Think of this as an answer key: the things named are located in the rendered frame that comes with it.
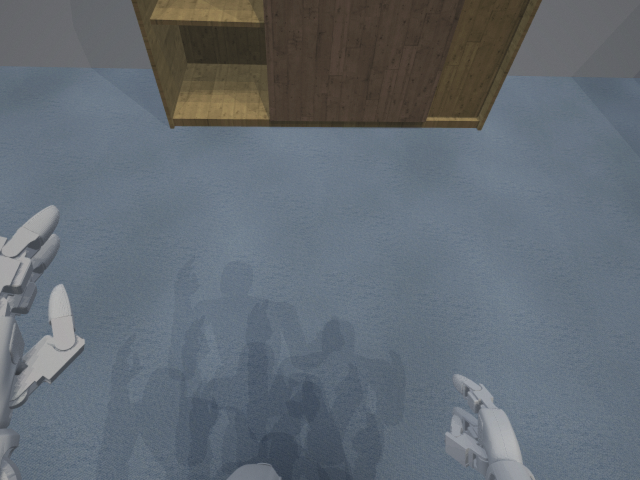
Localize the robot left hand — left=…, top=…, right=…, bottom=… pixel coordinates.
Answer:
left=0, top=205, right=85, bottom=429

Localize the wardrobe door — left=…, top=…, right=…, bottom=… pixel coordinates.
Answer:
left=427, top=0, right=530, bottom=117
left=263, top=0, right=465, bottom=122

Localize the left robot forearm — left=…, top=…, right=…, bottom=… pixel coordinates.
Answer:
left=0, top=428, right=22, bottom=480

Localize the robot right hand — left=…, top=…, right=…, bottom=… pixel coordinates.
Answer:
left=445, top=374, right=523, bottom=479

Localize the right robot forearm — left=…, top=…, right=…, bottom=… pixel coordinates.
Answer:
left=486, top=460, right=535, bottom=480

